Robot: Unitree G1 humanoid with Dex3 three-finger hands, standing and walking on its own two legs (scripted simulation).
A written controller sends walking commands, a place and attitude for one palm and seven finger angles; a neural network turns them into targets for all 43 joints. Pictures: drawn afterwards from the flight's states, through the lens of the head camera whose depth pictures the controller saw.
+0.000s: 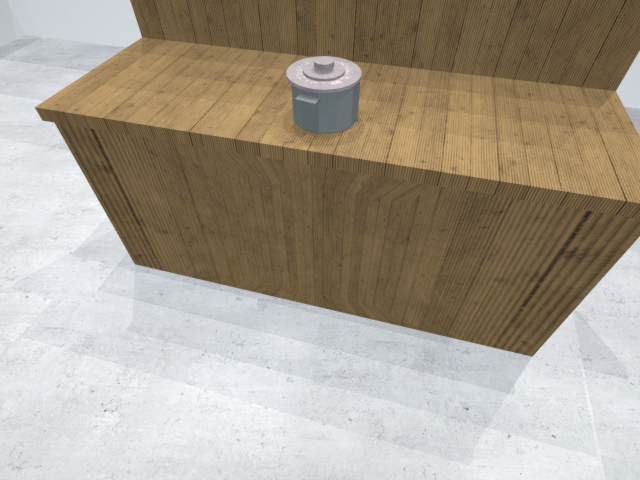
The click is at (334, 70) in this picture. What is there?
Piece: lid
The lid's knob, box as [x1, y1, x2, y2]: [314, 56, 333, 69]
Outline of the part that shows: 314,59 314,66 318,69 329,69 333,66 333,59 330,57 320,56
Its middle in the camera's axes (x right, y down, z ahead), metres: +0.01 -0.42 +0.92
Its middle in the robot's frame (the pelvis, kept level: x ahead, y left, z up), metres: +0.98 +0.04 +0.08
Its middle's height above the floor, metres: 0.86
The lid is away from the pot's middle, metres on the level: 0.00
